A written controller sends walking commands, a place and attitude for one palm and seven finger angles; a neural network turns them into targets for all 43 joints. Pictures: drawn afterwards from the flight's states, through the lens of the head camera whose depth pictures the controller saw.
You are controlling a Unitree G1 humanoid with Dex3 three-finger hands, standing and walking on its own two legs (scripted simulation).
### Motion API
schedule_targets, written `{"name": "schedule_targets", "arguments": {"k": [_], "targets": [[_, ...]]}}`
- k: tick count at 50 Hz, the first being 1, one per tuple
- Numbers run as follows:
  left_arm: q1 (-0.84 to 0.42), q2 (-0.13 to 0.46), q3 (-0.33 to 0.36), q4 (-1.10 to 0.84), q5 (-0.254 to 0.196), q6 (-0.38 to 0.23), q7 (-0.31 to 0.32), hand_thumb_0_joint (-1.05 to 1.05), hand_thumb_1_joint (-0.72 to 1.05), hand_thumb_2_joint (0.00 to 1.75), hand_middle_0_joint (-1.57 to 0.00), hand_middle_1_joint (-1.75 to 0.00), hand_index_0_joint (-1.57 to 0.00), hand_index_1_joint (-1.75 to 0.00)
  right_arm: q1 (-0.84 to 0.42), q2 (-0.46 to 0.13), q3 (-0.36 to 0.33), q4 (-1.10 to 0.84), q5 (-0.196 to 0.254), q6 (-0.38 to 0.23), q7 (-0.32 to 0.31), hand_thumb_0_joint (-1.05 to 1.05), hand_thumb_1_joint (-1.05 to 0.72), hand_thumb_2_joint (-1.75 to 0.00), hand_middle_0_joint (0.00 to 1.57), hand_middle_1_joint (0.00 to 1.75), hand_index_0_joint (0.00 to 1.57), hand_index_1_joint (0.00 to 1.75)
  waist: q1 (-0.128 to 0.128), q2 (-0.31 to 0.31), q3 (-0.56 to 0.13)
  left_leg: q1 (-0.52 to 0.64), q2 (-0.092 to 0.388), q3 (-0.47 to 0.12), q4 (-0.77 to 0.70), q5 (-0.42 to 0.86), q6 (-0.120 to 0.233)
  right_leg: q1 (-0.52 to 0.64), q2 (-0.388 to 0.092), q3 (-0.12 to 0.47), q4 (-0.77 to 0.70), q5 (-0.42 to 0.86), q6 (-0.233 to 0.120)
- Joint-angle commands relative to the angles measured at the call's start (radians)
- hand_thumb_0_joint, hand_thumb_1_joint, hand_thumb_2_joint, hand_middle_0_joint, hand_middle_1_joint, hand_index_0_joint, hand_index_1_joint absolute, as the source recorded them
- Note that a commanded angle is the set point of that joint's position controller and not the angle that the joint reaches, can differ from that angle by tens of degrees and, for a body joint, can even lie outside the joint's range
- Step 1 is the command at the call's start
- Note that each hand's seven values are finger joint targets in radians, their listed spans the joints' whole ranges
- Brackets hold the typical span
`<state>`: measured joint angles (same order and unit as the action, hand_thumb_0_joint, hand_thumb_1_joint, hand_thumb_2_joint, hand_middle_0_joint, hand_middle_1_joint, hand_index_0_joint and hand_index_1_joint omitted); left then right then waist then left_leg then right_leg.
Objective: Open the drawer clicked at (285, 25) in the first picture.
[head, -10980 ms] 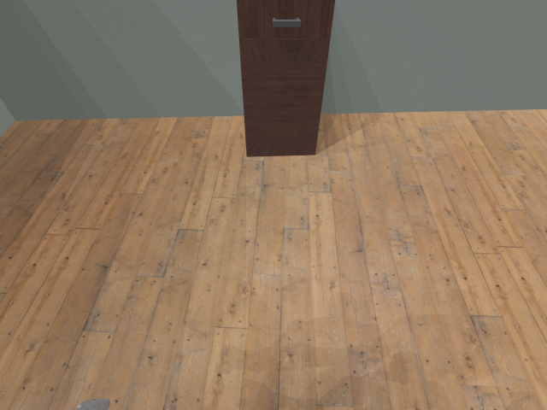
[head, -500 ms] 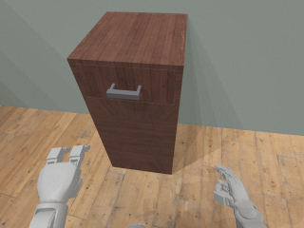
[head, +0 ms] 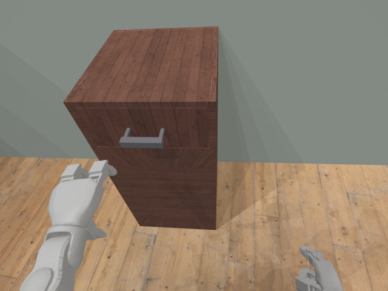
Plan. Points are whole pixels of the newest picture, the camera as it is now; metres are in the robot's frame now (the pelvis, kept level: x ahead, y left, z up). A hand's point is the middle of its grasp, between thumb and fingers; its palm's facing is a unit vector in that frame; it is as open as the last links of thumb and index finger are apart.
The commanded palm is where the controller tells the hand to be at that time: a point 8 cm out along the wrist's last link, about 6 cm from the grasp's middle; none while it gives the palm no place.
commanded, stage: raise the hand with hooked fingers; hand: left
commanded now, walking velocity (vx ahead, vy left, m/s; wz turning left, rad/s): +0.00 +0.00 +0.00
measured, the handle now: (143, 137) +0.50 +0.21 +0.00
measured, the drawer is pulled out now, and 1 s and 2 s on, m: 0.00 0.00 0.00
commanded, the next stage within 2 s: move the hooked fingers above the handle in 0.76 s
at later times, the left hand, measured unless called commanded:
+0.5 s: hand (84, 168) +0.31 +0.25 +0.11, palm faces +0.04 -0.07 -1.00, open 13.8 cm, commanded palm +0.27 +0.25 +0.17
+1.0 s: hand (84, 177) +0.30 +0.25 +0.10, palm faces +0.03 -0.08 -1.00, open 13.8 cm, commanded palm +0.28 +0.25 +0.16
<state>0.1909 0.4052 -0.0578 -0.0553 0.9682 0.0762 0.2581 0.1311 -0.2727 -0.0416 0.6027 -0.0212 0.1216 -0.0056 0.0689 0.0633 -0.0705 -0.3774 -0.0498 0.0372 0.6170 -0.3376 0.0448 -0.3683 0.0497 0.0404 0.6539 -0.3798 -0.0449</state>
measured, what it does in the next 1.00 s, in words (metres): stands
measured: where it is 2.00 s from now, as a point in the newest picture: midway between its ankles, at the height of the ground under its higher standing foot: outside the picture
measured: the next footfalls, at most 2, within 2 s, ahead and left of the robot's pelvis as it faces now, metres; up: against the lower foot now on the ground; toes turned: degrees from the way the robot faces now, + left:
none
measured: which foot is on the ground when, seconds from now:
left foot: down 0.00-1.00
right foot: down 0.00-1.00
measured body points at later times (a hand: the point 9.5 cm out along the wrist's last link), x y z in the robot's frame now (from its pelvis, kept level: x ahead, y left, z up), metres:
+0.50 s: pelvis +0.00 +0.00 +0.01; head +0.02 -0.03 +0.46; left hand +0.30 +0.25 +0.17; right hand +0.20 -0.21 -0.10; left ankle -0.02 +0.09 -0.72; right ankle -0.03 -0.09 -0.72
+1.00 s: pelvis -0.02 +0.01 +0.01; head +0.00 -0.02 +0.46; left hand +0.29 +0.26 +0.15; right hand +0.18 -0.20 -0.10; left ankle -0.02 +0.09 -0.72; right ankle -0.03 -0.09 -0.72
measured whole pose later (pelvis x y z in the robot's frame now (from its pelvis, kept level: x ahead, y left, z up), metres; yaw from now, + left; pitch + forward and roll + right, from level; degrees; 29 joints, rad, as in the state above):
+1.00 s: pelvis -0.02 +0.01 +0.01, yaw +2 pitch +3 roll +0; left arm -0.17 0.48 -0.10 0.12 0.92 0.05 0.05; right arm 0.13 -0.25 0.00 0.61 0.02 0.15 -0.01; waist 0.08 0.07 -0.03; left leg -0.30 -0.07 0.01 0.50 -0.25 0.06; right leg -0.27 0.03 0.01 0.53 -0.30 -0.03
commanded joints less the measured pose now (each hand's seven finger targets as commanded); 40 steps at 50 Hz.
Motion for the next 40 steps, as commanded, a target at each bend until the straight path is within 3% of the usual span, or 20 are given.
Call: {"name": "schedule_targets", "arguments": {"k": [1,2,6,7,11,17,22,26,27,32,33,36,40], "targets": [[-0.234,0.23,0.133,-0.195,0.009,0.01,-0.01,0.0,-0.45,0.32,-0.3,-1.17,-0.3,-1.17,-0.145,-0.074,-0.001,-0.17,0.014,-0.036,-0.007,0.0,-0.9,-0.9,0.2,0.3,0.2,0.3,0.018,-0.063,-0.209,0.144,0.011,-0.049,-0.074,0.403,-0.007,0.15,-0.028,0.057,-0.099,0.449,-0.005],[-0.25,0.213,0.114,-0.192,0.004,0.013,-0.021,0.0,-0.48,0.31,-0.3,-1.18,-0.3,-1.18,-0.145,-0.07,0.002,-0.173,0.016,-0.033,-0.008,0.0,-0.9,-0.9,0.2,0.3,0.2,0.3,0.014,-0.055,-0.193,0.151,0.011,-0.044,-0.079,0.404,-0.004,0.153,-0.031,0.051,-0.107,0.459,-0.003],[-0.345,0.244,0.126,-0.165,-0.004,0.027,-0.063,0.0,-0.5,0.3,-0.3,-1.2,-0.3,-1.2,-0.146,-0.071,0.01,-0.167,0.023,-0.019,-0.007,0.0,-0.9,-0.9,0.2,0.3,0.2,0.3,0.012,-0.032,-0.194,0.179,0.011,-0.044,-0.103,0.427,-0.01,0.173,-0.027,0.043,-0.128,0.455,-0.005],[-0.363,0.224,0.105,-0.148,-0.012,0.034,-0.078,0.0,-0.5,0.3,-0.3,-1.2,-0.3,-1.2,-0.145,-0.068,0.013,-0.169,0.025,-0.017,-0.008,0.0,-0.9,-0.9,0.2,0.3,0.2,0.3,0.009,-0.036,-0.181,0.178,0.011,-0.041,-0.106,0.418,-0.006,0.175,-0.03,0.032,-0.135,0.456,-0.001],[-0.462,0.257,0.11,-0.115,-0.026,0.04,-0.132,0.0,-0.5,0.3,-0.3,-1.2,-0.3,-1.2,-0.147,-0.072,0.019,-0.165,0.03,-0.004,-0.014,0.0,-0.9,-0.9,0.2,0.3,0.2,0.3,0.0,-0.066,-0.173,0.185,0.009,-0.037,-0.124,0.406,-0.006,0.196,-0.03,0.029,-0.16,0.453,0.002],[-0.61,0.297,0.114,-0.116,-0.037,0.004,-0.191,0.0,-0.5,0.3,-0.3,-1.2,-0.3,-1.2,-0.14,-0.073,0.024,-0.156,0.032,-0.002,-0.021,0.0,-0.9,-0.9,0.2,0.3,0.2,0.3,-0.002,-0.026,-0.22,0.225,0.009,-0.046,-0.133,0.433,-0.004,0.217,-0.032,0.01,-0.17,0.453,0.001],[-0.506,0.277,0.126,-0.048,-0.066,-0.017,-0.226,0.0,-0.5,0.3,-0.3,-1.2,-0.3,-1.2,-0.123,-0.081,0.019,-0.157,0.037,0.004,-0.008,0.0,-0.9,-0.9,0.2,0.3,0.2,0.3,0.012,-0.08,-0.198,0.2,0.013,-0.046,-0.146,0.461,-0.009,0.228,-0.032,0.002,-0.176,0.476,0.003],[-0.51,0.298,0.148,-0.105,-0.07,-0.046,-0.22,0.0,-0.5,0.3,-0.3,-1.2,-0.3,-1.2,-0.121,-0.088,0.01,-0.168,0.034,0.005,-0.002,0.0,-0.9,-0.9,0.2,0.3,0.2,0.3,0.017,-0.067,-0.208,0.201,0.015,-0.046,-0.148,0.457,-0.009,0.221,-0.03,0.003,-0.178,0.454,0.001],[-0.526,0.287,0.137,-0.117,-0.064,-0.054,-0.213,0.0,-0.5,0.3,-0.3,-1.2,-0.3,-1.2,-0.12,-0.085,0.01,-0.165,0.035,0.002,0.0,0.0,-0.9,-0.9,0.2,0.3,0.2,0.3,0.014,-0.04,-0.211,0.209,0.017,-0.047,-0.146,0.451,-0.01,0.201,-0.032,0.0,-0.175,0.436,0.001],[-0.557,0.321,0.175,-0.144,-0.061,-0.087,-0.157,0.0,-0.5,0.3,-0.3,-1.2,-0.3,-1.2,-0.107,-0.083,0.001,-0.154,0.034,-0.011,-0.004,0.0,-0.9,-0.9,0.2,0.3,0.2,0.3,0.017,-0.027,-0.245,0.221,0.018,-0.051,-0.144,0.429,-0.01,0.192,-0.031,0.0,-0.174,0.397,0.0],[-0.551,0.319,0.177,-0.116,-0.061,-0.085,-0.148,0.0,-0.5,0.3,-0.3,-1.2,-0.3,-1.2,-0.107,-0.082,0.0,-0.146,0.038,-0.009,-0.006,0.0,-0.9,-0.9,0.2,0.3,0.2,0.3,0.013,-0.046,-0.219,0.21,0.019,-0.053,-0.148,0.418,-0.011,0.179,-0.027,-0.003,-0.177,0.384,-0.001],[-0.569,0.315,0.167,-0.116,-0.055,-0.071,-0.129,0.0,-0.5,0.3,-0.3,-1.2,-0.3,-1.2,-0.112,-0.086,-0.002,-0.14,0.041,-0.011,-0.005,0.0,-0.9,-0.9,0.2,0.3,0.2,0.3,0.01,-0.011,-0.221,0.218,0.02,-0.052,-0.152,0.403,-0.017,0.165,-0.025,-0.003,-0.178,0.351,-0.003],[-0.558,0.292,0.133,-0.108,-0.054,-0.049,-0.136,0.0,-0.5,0.3,-0.3,-1.2,-0.3,-1.2,-0.114,-0.086,-0.002,-0.139,0.043,-0.01,-0.006,0.0,-0.9,-0.9,0.2,0.3,0.2,0.3,0.007,-0.019,-0.221,0.229,0.023,-0.051,-0.155,0.413,-0.016,0.163,-0.026,-0.01,-0.18,0.359,-0.001]]}}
